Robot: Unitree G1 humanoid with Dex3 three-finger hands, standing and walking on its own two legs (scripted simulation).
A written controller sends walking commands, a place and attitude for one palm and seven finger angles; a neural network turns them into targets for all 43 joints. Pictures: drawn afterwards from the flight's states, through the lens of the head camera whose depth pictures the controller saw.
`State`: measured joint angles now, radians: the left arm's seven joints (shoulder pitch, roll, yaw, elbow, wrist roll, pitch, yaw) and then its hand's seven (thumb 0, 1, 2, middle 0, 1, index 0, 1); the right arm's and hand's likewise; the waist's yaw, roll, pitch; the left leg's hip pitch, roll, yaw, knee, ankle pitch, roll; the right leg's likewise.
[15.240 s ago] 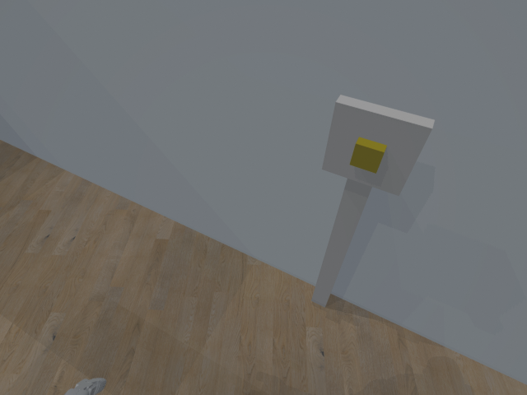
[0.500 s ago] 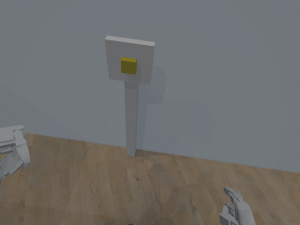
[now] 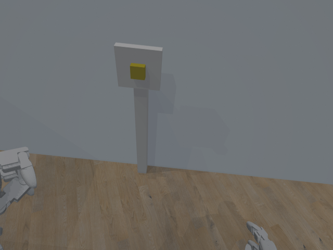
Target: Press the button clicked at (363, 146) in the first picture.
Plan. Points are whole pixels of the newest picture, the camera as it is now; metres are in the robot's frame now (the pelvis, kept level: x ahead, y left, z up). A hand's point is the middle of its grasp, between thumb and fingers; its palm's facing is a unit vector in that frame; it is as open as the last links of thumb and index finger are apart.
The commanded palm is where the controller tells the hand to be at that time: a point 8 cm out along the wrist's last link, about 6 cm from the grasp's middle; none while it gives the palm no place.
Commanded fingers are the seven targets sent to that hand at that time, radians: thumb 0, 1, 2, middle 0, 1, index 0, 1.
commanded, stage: stop stepping back and stand still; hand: left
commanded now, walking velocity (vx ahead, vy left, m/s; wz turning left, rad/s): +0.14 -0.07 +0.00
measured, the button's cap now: (138, 71) +0.74 +0.14 +0.05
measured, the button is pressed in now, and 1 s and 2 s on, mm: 0 0 0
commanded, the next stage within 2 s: let the arm hang, fingers relaxed in 0.32 s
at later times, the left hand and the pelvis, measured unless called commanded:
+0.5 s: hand (39, 200) +0.20 +0.26 +0.08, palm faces +0.28 -0.85 -0.44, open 3.0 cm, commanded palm none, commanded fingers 0.00 0.90 0.90 -1.12 -1.30 -1.12 -1.30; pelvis -0.01 +0.01 -0.01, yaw +2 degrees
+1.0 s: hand out of the picture -0.12 +0.18 -0.16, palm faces +0.07 -0.98 -0.21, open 5.5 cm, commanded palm none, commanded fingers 0.00 0.90 0.90 -0.20 -0.30 -0.20 -0.30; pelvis +0.00 +0.01 +0.00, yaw +2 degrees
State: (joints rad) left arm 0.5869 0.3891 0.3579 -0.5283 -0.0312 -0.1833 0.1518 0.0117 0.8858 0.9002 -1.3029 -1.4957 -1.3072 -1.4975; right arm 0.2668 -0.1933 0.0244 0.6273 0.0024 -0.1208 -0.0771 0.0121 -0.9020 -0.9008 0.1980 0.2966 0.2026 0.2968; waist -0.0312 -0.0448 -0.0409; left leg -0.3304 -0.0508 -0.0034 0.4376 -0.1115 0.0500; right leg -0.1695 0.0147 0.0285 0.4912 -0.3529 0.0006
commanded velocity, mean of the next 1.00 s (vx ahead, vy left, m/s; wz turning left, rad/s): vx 0.03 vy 0.00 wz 0.00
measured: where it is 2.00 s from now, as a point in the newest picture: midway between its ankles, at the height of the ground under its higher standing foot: outside the picture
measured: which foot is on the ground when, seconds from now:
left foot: down 0.00-1.00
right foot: down 0.00-1.00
